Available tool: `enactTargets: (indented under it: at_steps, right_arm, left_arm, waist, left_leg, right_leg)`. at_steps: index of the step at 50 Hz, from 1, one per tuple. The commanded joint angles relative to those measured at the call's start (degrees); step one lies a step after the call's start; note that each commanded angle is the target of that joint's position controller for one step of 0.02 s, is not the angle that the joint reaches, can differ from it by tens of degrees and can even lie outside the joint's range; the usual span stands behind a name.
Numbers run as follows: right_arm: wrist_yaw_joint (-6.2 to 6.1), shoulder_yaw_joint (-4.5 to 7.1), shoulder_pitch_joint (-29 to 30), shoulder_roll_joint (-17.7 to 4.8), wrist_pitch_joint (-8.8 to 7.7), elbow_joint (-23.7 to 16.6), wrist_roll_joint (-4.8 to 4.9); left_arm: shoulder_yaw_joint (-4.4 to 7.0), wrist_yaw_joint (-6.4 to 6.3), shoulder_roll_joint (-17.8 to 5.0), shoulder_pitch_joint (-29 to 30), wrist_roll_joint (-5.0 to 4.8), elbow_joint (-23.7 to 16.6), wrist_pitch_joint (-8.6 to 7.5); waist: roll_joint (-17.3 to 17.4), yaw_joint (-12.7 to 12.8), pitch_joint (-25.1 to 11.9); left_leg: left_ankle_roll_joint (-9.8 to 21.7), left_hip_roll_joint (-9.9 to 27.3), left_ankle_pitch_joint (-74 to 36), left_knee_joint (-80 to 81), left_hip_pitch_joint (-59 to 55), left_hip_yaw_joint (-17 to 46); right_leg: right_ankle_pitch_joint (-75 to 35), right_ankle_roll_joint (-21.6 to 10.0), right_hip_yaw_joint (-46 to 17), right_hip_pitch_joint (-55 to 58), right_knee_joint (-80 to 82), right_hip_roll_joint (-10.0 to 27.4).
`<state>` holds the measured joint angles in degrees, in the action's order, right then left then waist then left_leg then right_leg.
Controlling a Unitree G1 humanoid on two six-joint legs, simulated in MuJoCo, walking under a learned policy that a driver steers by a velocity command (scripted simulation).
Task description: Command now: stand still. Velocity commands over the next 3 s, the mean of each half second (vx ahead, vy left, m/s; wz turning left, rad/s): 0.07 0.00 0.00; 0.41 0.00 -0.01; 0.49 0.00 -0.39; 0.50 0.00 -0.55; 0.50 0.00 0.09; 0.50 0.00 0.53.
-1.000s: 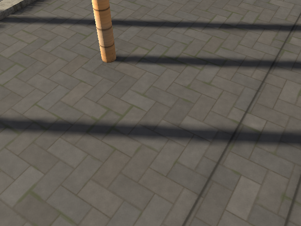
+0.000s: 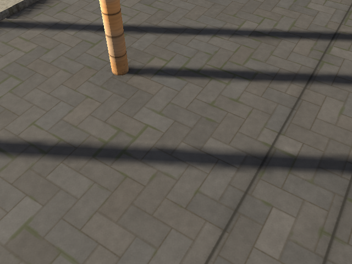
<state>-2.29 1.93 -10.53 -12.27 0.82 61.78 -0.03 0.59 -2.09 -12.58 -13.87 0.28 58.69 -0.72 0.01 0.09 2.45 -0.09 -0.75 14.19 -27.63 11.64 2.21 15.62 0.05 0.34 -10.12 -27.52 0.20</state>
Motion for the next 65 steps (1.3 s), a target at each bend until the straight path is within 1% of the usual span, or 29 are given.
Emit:
enactTargets:
  at_steps: [1, 15, 16, 18, 20, 23, 24, 26, 27, 28, 29, 30, 31, 32, 34, 36, 41, 46, 48, 50, 51, 52, 53, 54, 55, 56, 57, 60, 65]
  right_arm:
    - [-0.18, 0.78, -1.01, -5.81, -0.43, -0.94, 0.01]
    - [-0.30, 0.04, -2.96, -4.88, -0.54, 0.95, 0.04]
    - [-0.32, -0.15, -4.10, -4.20, -0.51, 1.57, 0.04]
    - [-0.52, 0.29, -4.60, -5.24, -0.54, 1.49, 0.64]
    - [-0.27, 0.21, -3.11, -4.61, -1.72, 0.11, 0.66]
    - [1.12, -0.32, -1.38, -1.87, -4.42, -1.53, 1.08]
    - [1.55, -0.19, -1.68, -2.25, -4.95, -1.70, 1.33]
    - [1.88, -0.22, -6.18, -1.41, -5.64, -0.52, 1.81]
    - [1.79, 0.23, -10.44, -1.98, -5.75, 1.46, 1.63]
    - [1.69, 1.05, -15.41, -4.07, -5.72, 3.27, 1.22]
    - [1.52, 2.54, -23.48, -9.33, -5.87, 4.77, 1.31]
    - [2.28, 3.10, -27.56, -13.18, -6.65, 4.79, 0.86]
    - [2.35, 1.77, -22.72, -9.05, -7.54, 3.47, 0.23]
    - [2.53, 1.04, -19.00, -6.45, -8.08, 1.83, 0.35]
    - [3.06, 0.27, -15.42, -5.23, -7.82, 0.21, 0.54]
    - [2.75, -0.55, -17.51, -3.14, -6.78, 0.33, 0.07]
    - [0.95, -0.23, -18.83, -7.35, -5.81, -1.10, -0.22]
    - [0.76, 0.81, -20.52, -8.86, -5.81, -0.50, 1.12]
    - [0.80, 1.44, -18.88, -10.17, -5.22, -1.12, 0.65]
    - [0.83, 1.52, -16.89, -10.22, -4.23, -2.35, -0.28]
    - [0.91, 0.62, -18.13, -7.73, -4.40, -3.92, -1.56]
    - [2.05, -1.62, -25.76, 1.47, -6.05, -3.84, -0.83]
    - [2.49, -0.38, -19.64, -4.41, -8.13, -4.65, 0.79]
    - [2.63, 0.46, -12.77, -7.61, -9.37, -7.15, 2.27]
    - [2.10, 0.60, -9.53, -8.28, -10.02, -8.05, 1.91]
    - [1.60, 1.24, -8.55, -8.49, -9.95, -8.41, 1.11]
    - [1.42, 1.48, -9.37, -8.10, -9.39, -8.93, 0.63]
    - [0.80, 1.83, -7.37, -6.85, -7.73, -11.14, -0.10]
    - [0.91, 1.61, 7.15, -6.47, -7.53, -16.64, -0.50]
  left_arm:
    - [0.95, -0.19, -5.76, -2.15, -0.02, -1.00, -0.40]
    - [0.59, -0.20, -4.58, -4.24, -0.13, 1.16, -0.30]
    - [0.48, -0.26, -4.01, -5.40, -0.14, 1.86, -0.21]
    - [1.24, -0.65, -6.08, -5.45, -0.83, 1.67, 0.08]
    - [1.72, -0.64, -7.32, -6.46, -1.29, 1.06, -0.60]
    - [3.30, -0.07, -10.73, -10.04, -1.85, 1.60, -2.11]
    - [3.29, 0.09, -10.37, -8.40, -1.70, 0.76, -2.36]
    - [3.18, 0.57, -10.01, -2.71, -2.31, -1.50, -2.47]
    - [3.10, 0.77, -9.60, -0.46, -2.64, -2.57, -2.36]
    - [2.72, 0.89, -8.05, 1.02, -2.49, -3.50, -2.60]
    - [1.70, 1.15, -3.99, 2.10, -2.10, -4.91, -3.38]
    - [1.57, 0.99, -3.59, 3.14, -2.22, -6.89, -4.58]
    - [2.03, 1.32, -5.42, 2.90, -3.04, -6.77, -5.29]
    - [1.96, 1.98, -5.30, 1.69, -3.34, -6.14, -5.80]
    - [2.77, 2.45, -6.65, 3.05, -2.12, -6.09, -6.44]
    - [2.90, 3.23, -5.57, 4.32, -1.71, -6.42, -6.06]
    - [0.97, 3.80, -1.81, 17.48, -1.62, -11.95, -5.30]
    - [1.30, 4.79, -4.95, 21.56, -2.18, -14.83, -5.33]
    - [2.56, 4.92, -7.55, 16.52, -2.01, -14.06, -5.56]
    - [5.03, 4.42, -11.66, -0.66, -2.37, -8.78, -4.94]
    - [6.08, 3.89, -15.92, -9.94, -1.81, -6.79, -4.30]
    - [6.00, 4.69, -17.55, -11.31, -1.00, -5.91, -4.29]
    - [4.68, 4.75, -12.10, -7.59, -1.32, -6.43, -4.48]
    - [4.11, 4.66, -9.90, -2.20, -1.30, -7.62, -4.92]
    - [3.79, 4.83, -9.10, 2.55, -0.98, -9.07, -5.40]
    - [3.56, 5.04, -8.21, 4.87, -0.39, -9.79, -5.67]
    - [3.19, 4.99, -7.13, 5.61, 0.14, -9.94, -5.78]
    - [3.34, 4.09, -8.25, 3.06, -0.69, -9.49, -5.72]
    - [4.33, 1.76, -11.32, -3.42, -1.06, -9.14, -4.95]
  waist:
    - [0.09, -0.04, -0.22]
    - [-0.01, -0.07, 0.33]
    - [-0.17, -0.09, -1.06]
    - [-1.44, 0.00, 1.73]
    - [-3.27, 0.81, 5.87]
    - [-10.29, 1.70, 5.78]
    - [-9.37, 0.70, 6.22]
    - [-8.85, -3.13, 6.82]
    - [-7.07, -4.95, 6.48]
    - [-2.55, -6.28, 4.77]
    - [11.37, -8.32, 1.41]
    - [17.72, -8.89, 0.74]
    - [8.94, -5.69, 3.65]
    - [5.75, -3.84, 4.53]
    - [3.33, -2.28, 4.53]
    - [5.03, -2.35, 3.12]
    - [4.52, -4.47, 5.76]
    - [5.68, -2.90, 6.55]
    - [7.18, 0.88, 1.51]
    - [7.51, 9.15, -9.45]
    - [-1.88, 10.64, -16.89]
    - [-18.46, 4.68, -25.32]
    - [-12.36, 6.14, -18.72]
    - [-8.56, 5.02, -9.77]
    - [-1.06, 3.00, -6.81]
    - [0.97, 0.96, -4.96]
    - [-0.01, -1.01, -5.00]
    - [-2.17, -2.31, -2.23]
    - [-2.79, 1.62, 0.95]
  left_leg:
    - [1.28, 1.59, -7.57, 4.38, -0.80, 1.42]
    - [1.05, 1.41, -6.76, 4.50, -0.07, 0.83]
    - [1.14, 0.71, -1.16, 4.51, -0.58, 0.05]
    - [2.35, -1.32, 17.45, 1.81, 3.77, -1.73]
    - [3.54, -0.78, 22.33, -1.05, 10.08, -1.27]
    - [3.33, 0.15, 9.85, -14.61, 14.10, -4.02]
    - [4.16, 1.27, 10.30, -15.79, 13.16, -3.37]
    - [6.00, 1.21, 10.77, -4.87, 3.62, -4.54]
    - [5.73, -0.37, 6.64, 1.36, -4.98, -5.36]
    - [5.64, 1.84, 4.40, 3.95, -11.94, -0.61]
    - [9.95, 12.52, 13.36, 12.59, -20.07, 17.62]
    - [16.75, 22.58, 16.35, 19.10, -22.06, 37.53]
    - [17.23, 23.53, 15.35, 18.28, -20.18, 36.71]
    - [15.21, 20.91, 12.44, 17.98, -19.58, 29.89]
    - [11.37, 16.97, 0.29, 18.81, -18.50, 18.96]
    - [9.71, 13.43, -11.79, 19.09, -16.70, 10.87]
    - [10.06, 10.59, -16.33, 22.48, -7.28, 3.26]
    - [9.23, 14.49, -21.90, 21.14, -13.59, 1.87]
    - [7.79, 15.17, -40.81, 13.38, -17.39, 0.53]
    - [4.96, 11.70, -50.68, -7.67, -12.38, -3.67]
    - [3.34, 7.69, -29.23, -26.90, 1.76, -5.48]
    - [0.29, -3.25, 15.30, -45.56, 20.81, -0.60]
    - [2.09, -0.44, 15.76, -52.17, 27.54, 5.11]
    - [3.20, 2.01, 10.59, -52.47, 31.02, 3.95]
    - [3.50, 4.77, 5.17, -49.41, 27.82, 3.61]
    - [3.28, 6.43, 2.60, -45.77, 24.67, 3.17]
    - [3.12, 7.78, 1.40, -43.36, 21.30, 3.72]
    - [1.08, 8.32, 0.85, -34.68, 20.45, 2.43]
    - [-1.75, 5.31, -16.14, -11.76, 21.77, 1.33]
  right_leg:
    - [-5.63, -0.73, -1.42, -2.66, 5.35, 1.42]
    - [-5.25, -1.04, -1.45, -3.08, 5.59, 1.15]
    - [0.65, -1.23, -0.99, -2.54, 5.94, 0.61]
    - [19.71, -3.34, -2.24, -5.37, 6.09, 0.52]
    - [29.63, -6.45, -8.48, -7.39, 8.99, 4.59]
    - [32.43, -13.24, -25.67, -4.38, 17.48, 16.88]
    - [30.89, -13.71, -26.70, -6.27, 18.36, 17.98]
    - [26.27, -10.83, -19.94, -11.94, 16.11, 14.63]
    - [21.84, -8.67, -14.53, -15.97, 12.32, 10.53]
    - [14.28, -6.39, -9.03, -19.71, 3.49, 6.43]
    - [7.79, -2.75, 1.00, -28.09, -16.19, -0.44]
    - [15.64, -2.32, -0.20, -36.66, -30.83, -3.10]
    - [13.72, -3.42, -4.73, -40.86, -40.13, 0.65]
    - [7.80, -4.58, -5.65, -42.65, -42.46, 2.80]
    - [-0.77, -4.87, -4.04, -42.33, -38.77, 5.89]
    - [-4.56, -3.54, -1.43, -38.44, -34.80, 6.46]
    - [-14.41, -0.54, 3.16, -29.61, -13.75, 3.50]
    - [-15.98, -3.41, 2.12, -24.86, -3.94, 2.16]
    - [-13.40, -5.46, 3.21, -16.89, -3.82, -0.28]
    - [-12.54, -8.64, 4.11, 5.09, -4.82, -2.24]
    - [-8.44, -12.29, -11.84, 21.89, -5.09, 9.25]
    - [8.36, -22.31, -43.39, 35.69, 7.07, 21.02]
    - [11.61, -19.48, -46.48, 31.20, 13.17, 18.51]
    - [5.87, -17.30, -37.31, 22.59, 13.53, 16.96]
    - [-3.13, -16.32, -30.32, 13.50, 14.46, 14.96]
    - [-9.79, -15.98, -25.10, 6.61, 15.11, 12.85]
    - [-12.34, -15.86, -22.25, 2.81, 16.36, 11.25]
    - [-12.48, -16.62, -18.04, -3.68, 19.32, 9.50]
    - [-10.33, -13.91, -14.67, -6.20, 19.67, 6.48]
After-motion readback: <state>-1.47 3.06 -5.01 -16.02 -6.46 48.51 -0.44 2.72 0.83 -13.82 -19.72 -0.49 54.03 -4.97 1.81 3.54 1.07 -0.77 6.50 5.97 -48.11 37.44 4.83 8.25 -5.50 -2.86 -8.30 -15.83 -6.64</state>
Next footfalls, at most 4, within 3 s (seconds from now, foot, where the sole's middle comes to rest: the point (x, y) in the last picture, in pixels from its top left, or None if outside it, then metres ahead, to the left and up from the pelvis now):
1.00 right None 0.43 -0.11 -0.78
1.52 left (168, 211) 0.73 0.07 -0.78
2.04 right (251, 183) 0.87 -0.30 -0.78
2.60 left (231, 121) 1.25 -0.25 -0.78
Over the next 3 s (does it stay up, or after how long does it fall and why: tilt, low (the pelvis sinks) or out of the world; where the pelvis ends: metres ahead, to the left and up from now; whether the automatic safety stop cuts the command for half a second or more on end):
stays up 1.27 -0.35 0.00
